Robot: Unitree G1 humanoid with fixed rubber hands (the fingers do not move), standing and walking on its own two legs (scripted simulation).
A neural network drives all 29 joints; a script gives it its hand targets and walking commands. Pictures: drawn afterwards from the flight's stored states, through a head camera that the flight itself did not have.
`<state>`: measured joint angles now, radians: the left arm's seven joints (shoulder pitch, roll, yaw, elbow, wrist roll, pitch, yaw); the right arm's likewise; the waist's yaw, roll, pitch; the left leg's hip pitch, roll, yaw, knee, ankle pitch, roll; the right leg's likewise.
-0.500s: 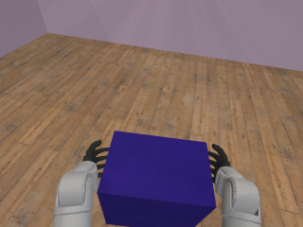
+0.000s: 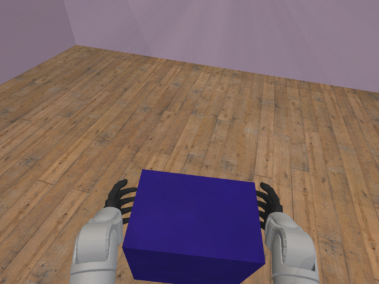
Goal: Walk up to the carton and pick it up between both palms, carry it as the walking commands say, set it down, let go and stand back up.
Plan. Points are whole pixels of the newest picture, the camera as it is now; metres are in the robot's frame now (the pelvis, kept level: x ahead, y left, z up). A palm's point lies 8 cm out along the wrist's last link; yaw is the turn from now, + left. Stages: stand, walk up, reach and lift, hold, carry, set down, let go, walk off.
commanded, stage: carry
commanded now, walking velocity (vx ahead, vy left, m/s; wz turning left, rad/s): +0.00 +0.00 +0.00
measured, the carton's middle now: (190, 234) +0.25 +0.01 -0.02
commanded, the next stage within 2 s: none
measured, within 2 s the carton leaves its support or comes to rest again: neither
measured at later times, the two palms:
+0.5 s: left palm (116, 207) +0.28 +0.18 +0.03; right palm (263, 216) +0.28 -0.15 +0.02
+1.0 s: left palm (126, 204) +0.29 +0.16 +0.02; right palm (269, 212) +0.30 -0.17 +0.01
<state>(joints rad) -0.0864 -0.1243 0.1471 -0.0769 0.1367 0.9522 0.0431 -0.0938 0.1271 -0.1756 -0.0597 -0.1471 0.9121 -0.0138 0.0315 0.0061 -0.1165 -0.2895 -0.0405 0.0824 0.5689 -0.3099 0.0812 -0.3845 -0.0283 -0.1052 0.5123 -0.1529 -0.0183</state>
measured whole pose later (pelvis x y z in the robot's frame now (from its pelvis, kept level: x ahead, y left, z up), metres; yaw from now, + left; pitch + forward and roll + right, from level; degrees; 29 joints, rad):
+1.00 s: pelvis +0.04 -0.01 -0.01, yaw +1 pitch +1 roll -1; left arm -0.07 -0.12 0.13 0.00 0.14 0.79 0.03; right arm -0.04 0.12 -0.17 -0.02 -0.16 0.75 -0.01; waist 0.02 0.03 -0.04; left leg -0.25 -0.03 0.07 0.65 -0.41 0.06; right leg -0.37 -0.03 -0.13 0.64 -0.29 -0.03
